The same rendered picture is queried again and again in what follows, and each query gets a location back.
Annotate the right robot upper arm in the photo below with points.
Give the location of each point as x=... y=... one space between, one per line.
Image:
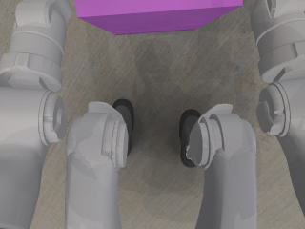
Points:
x=281 y=112

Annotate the robot left forearm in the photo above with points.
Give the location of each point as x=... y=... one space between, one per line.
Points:
x=37 y=44

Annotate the left robot upper arm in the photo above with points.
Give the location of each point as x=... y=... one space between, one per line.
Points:
x=31 y=120

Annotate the carton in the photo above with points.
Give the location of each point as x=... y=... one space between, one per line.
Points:
x=122 y=17

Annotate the robot right foot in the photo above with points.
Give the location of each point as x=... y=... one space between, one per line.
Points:
x=186 y=123

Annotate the robot right forearm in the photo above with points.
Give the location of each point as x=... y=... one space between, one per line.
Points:
x=279 y=33

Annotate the right robot shin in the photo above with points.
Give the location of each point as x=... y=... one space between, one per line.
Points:
x=221 y=109

